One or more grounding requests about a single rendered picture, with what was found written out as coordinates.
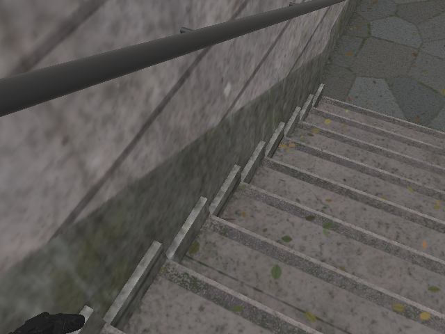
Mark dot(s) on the stairs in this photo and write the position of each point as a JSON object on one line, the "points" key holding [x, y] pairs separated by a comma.
{"points": [[342, 231]]}

